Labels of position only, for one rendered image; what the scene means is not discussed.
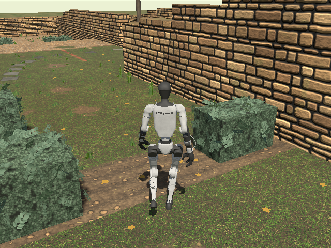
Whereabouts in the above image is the robot left upper arm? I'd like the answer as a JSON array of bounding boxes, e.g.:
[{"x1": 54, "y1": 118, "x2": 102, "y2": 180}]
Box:
[{"x1": 141, "y1": 104, "x2": 154, "y2": 132}]

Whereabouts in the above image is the right robot hand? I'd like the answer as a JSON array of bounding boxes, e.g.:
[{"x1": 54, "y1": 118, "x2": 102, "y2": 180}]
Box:
[{"x1": 182, "y1": 152, "x2": 194, "y2": 167}]

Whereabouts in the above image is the robot right upper arm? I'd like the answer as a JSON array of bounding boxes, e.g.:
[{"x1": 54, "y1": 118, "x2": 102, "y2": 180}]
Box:
[{"x1": 175, "y1": 104, "x2": 188, "y2": 134}]

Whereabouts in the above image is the left robot hand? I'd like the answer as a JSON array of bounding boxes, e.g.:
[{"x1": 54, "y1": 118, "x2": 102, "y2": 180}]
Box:
[{"x1": 138, "y1": 140, "x2": 150, "y2": 150}]

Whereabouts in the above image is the robot left forearm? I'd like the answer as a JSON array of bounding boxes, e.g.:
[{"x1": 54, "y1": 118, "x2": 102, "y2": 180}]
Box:
[{"x1": 139, "y1": 124, "x2": 146, "y2": 142}]

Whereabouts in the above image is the robot left thigh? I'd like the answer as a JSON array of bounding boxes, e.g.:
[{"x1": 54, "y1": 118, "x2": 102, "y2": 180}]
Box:
[{"x1": 148, "y1": 144, "x2": 158, "y2": 177}]

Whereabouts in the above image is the left robot shin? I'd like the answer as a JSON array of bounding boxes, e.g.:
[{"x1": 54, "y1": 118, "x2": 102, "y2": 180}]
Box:
[{"x1": 149, "y1": 169, "x2": 157, "y2": 201}]

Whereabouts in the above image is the robot right forearm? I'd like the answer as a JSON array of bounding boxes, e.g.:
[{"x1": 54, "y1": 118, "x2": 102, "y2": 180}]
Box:
[{"x1": 183, "y1": 126, "x2": 193, "y2": 153}]

